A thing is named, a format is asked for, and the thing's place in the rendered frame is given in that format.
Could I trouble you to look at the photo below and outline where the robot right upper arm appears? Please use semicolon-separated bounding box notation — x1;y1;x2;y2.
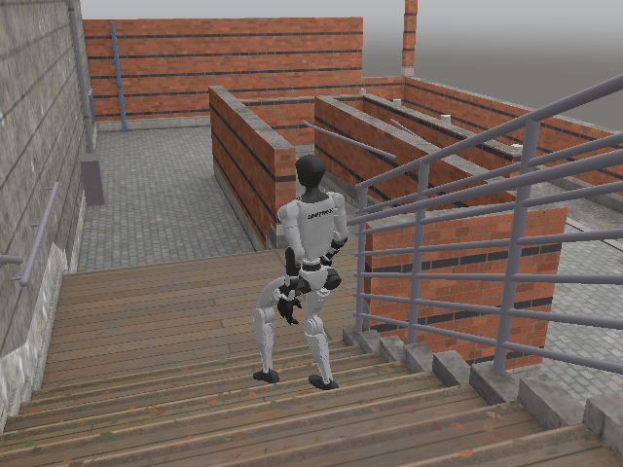
325;192;348;241

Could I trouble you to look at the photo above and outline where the robot left upper arm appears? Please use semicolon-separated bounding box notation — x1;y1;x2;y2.
277;200;305;261

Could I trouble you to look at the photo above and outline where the robot right forearm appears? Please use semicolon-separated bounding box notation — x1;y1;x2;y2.
323;238;348;262

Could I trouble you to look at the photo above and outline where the left robot hand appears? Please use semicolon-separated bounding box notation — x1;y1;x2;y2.
277;297;302;325

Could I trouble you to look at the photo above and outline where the right robot shin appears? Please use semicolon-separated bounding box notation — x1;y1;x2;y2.
305;317;333;384

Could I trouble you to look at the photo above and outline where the robot left forearm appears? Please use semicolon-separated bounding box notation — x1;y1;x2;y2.
281;247;301;301

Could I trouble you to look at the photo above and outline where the left robot thigh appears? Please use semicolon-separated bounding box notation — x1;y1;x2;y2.
255;276;306;324

